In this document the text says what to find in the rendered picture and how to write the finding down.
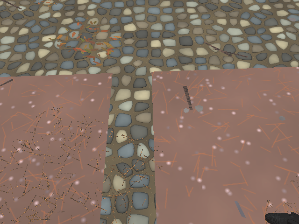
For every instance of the right robot hand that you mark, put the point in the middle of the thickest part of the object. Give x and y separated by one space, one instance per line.
282 218

